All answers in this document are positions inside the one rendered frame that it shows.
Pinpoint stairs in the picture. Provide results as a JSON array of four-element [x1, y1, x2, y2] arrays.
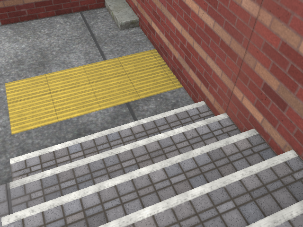
[[1, 101, 303, 227]]

